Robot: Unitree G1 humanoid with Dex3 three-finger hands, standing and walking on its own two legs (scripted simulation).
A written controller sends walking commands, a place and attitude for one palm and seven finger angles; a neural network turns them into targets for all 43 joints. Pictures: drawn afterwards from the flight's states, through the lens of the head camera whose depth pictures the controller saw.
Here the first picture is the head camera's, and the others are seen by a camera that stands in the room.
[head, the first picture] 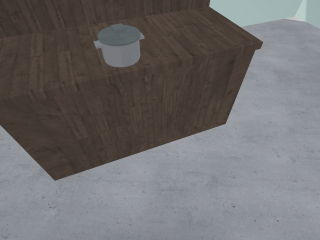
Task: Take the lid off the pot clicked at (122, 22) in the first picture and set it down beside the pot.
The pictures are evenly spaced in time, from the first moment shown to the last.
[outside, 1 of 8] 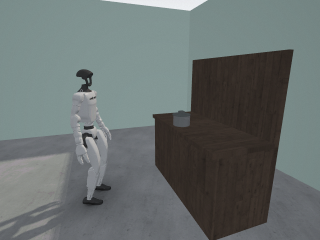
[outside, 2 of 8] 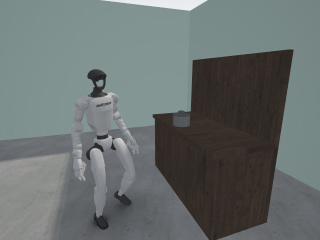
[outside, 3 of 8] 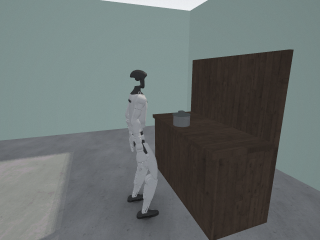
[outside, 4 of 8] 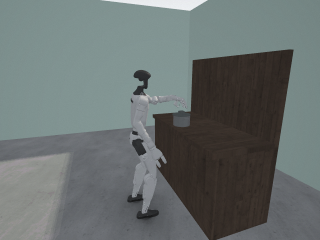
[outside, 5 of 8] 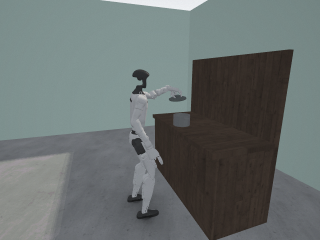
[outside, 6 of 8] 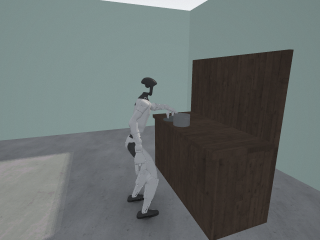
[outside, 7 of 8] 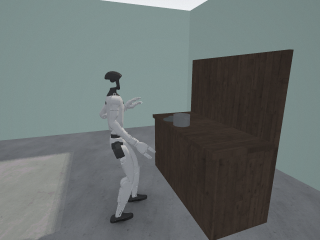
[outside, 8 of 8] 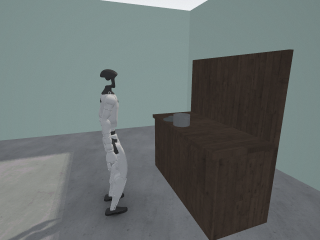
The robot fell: no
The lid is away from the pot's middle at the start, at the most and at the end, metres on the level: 0.01 0.23 0.22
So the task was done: yes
